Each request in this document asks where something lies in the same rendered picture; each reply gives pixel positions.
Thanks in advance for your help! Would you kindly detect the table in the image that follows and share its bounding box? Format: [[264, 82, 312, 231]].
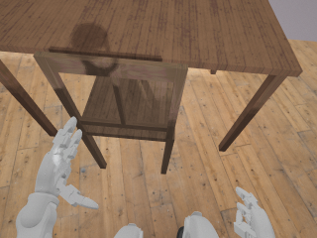
[[0, 0, 303, 152]]

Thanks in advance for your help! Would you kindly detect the robot left forearm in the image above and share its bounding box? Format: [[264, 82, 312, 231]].
[[15, 192, 59, 238]]

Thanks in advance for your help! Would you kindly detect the right robot hand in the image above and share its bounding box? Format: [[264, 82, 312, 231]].
[[234, 186, 275, 238]]

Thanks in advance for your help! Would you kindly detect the left robot hand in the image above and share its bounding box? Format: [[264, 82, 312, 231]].
[[35, 116, 99, 210]]

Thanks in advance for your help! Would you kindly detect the chair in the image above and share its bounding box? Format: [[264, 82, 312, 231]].
[[33, 51, 188, 175]]

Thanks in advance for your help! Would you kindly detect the robot right thigh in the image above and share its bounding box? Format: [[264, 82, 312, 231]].
[[183, 215, 219, 238]]

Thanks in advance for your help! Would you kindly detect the robot left thigh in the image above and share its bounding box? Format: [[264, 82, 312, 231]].
[[114, 225, 144, 238]]

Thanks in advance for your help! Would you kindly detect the robot thigh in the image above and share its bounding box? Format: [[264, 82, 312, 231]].
[[114, 225, 144, 238], [183, 215, 219, 238]]

